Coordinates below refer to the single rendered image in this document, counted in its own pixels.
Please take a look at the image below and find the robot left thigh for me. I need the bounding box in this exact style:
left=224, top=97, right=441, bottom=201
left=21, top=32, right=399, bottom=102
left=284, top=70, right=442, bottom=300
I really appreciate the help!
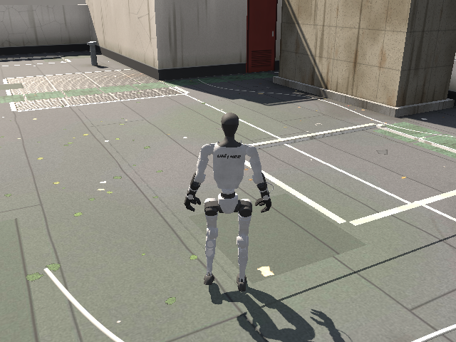
left=204, top=198, right=219, bottom=239

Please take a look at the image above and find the right robot forearm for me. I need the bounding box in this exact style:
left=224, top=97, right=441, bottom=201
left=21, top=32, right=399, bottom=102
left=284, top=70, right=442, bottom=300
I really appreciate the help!
left=256, top=173, right=270, bottom=200

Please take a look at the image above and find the right robot upper arm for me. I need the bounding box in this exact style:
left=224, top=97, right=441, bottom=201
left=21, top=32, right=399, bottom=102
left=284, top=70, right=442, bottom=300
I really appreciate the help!
left=244, top=144, right=264, bottom=184

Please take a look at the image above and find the left robot forearm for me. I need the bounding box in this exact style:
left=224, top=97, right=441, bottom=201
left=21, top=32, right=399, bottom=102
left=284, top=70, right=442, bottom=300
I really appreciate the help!
left=186, top=172, right=201, bottom=200

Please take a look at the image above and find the right robot shin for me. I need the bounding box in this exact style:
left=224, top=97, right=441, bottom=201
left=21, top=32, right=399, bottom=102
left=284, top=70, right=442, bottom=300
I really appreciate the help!
left=238, top=236, right=249, bottom=282

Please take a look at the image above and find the robot left hand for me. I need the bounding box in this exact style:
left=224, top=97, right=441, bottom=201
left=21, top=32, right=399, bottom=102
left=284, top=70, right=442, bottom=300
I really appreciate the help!
left=184, top=197, right=201, bottom=212

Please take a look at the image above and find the left robot upper arm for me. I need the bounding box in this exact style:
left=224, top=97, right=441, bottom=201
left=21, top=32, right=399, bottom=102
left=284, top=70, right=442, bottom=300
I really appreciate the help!
left=194, top=143, right=214, bottom=183

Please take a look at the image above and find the robot right hand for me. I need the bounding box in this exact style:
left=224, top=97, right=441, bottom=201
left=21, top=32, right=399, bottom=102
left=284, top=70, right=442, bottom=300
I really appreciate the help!
left=255, top=198, right=271, bottom=213

